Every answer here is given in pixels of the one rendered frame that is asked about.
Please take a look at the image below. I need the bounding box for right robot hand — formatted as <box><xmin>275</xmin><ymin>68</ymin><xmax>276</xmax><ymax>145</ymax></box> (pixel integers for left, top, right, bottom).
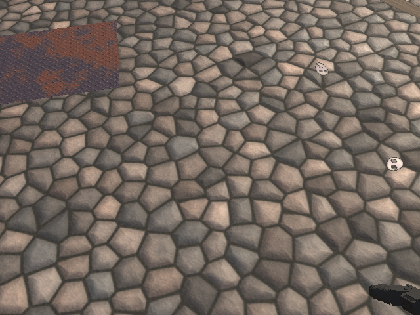
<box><xmin>369</xmin><ymin>284</ymin><xmax>420</xmax><ymax>315</ymax></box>

